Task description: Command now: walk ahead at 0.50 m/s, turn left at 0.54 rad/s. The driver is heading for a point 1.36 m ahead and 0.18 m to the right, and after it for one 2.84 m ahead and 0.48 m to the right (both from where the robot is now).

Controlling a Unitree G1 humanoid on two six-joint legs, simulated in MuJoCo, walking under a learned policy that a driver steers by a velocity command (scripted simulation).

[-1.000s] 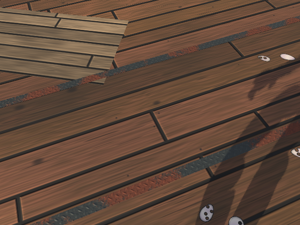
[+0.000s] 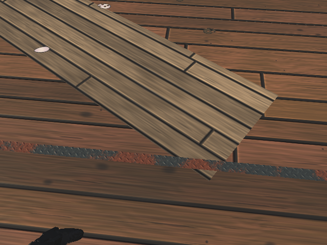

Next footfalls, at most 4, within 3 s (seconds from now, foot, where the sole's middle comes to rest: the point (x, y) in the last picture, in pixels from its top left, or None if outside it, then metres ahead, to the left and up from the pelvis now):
0.46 left None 0.36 0.13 -0.76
0.98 right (185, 204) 0.61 -0.11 -0.76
1.54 left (168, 136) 0.96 -0.07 -0.76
2.08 right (203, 93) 1.23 -0.29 -0.76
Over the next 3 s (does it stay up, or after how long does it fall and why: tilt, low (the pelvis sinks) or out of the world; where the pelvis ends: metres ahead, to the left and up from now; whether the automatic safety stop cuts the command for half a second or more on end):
stays up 1.24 -0.19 0.01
